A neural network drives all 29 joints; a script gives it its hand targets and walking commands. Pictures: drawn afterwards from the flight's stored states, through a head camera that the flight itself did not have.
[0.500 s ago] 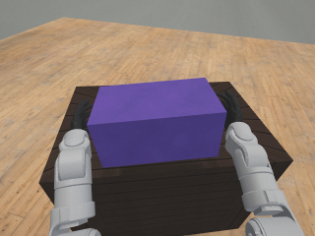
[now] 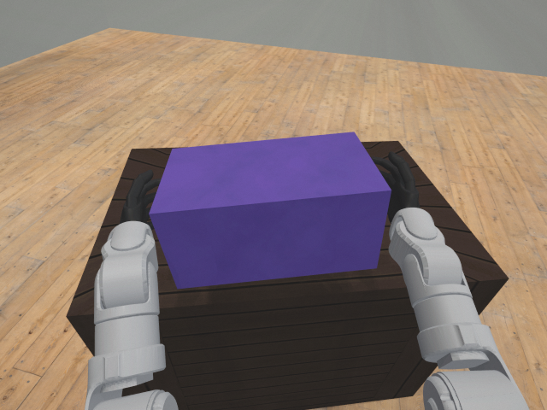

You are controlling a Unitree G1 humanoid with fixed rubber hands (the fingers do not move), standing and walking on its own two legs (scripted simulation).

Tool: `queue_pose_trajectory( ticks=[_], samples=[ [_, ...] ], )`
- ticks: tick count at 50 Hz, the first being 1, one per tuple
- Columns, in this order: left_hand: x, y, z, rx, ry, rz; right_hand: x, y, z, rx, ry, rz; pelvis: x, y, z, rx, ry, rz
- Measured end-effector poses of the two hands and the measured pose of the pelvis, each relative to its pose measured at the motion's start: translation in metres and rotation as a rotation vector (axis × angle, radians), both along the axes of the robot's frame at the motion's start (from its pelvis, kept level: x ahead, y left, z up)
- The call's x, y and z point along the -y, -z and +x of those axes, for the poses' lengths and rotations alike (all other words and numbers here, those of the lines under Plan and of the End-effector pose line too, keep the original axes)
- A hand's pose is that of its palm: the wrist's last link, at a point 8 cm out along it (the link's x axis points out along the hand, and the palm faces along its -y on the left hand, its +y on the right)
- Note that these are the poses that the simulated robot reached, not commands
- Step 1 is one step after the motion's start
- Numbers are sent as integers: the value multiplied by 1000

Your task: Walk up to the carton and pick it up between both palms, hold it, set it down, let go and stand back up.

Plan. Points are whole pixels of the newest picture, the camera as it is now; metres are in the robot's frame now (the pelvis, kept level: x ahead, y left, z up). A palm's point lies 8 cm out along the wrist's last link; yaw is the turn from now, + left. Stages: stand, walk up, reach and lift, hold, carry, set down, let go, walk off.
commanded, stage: hold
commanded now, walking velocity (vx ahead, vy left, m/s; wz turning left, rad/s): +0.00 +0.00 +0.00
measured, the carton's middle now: (270, 206) +0.38 +0.02 +0.14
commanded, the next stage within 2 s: none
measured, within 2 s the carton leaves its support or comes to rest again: neither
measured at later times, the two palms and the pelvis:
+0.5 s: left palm (137, 227) +0.32 +0.20 +0.15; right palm (404, 210) +0.34 -0.17 +0.17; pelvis +0.00 +0.00 +0.00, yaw +0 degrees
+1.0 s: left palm (139, 226) +0.33 +0.20 +0.15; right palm (403, 208) +0.35 -0.17 +0.17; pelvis +0.00 +0.00 +0.00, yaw +0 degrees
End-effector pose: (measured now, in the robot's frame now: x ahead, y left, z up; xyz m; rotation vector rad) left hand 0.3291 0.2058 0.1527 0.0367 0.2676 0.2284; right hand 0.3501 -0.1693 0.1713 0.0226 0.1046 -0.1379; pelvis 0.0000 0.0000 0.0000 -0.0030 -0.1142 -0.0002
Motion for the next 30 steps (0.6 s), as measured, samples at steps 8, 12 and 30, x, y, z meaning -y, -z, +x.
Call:
queue_pose_trajectory(
  ticks=[8,12,30],
  samples=[
    [0,3,-1,-1,2,5,1,3,-1,0,-1,2,0,0,2,2,-4,-1],
    [1,3,-1,0,3,6,1,4,-1,2,0,10,1,0,2,2,-3,-1],
    [1,-1,-5,0,-1,6,1,0,-4,4,1,7,1,0,-2,9,-3,0]
  ],
)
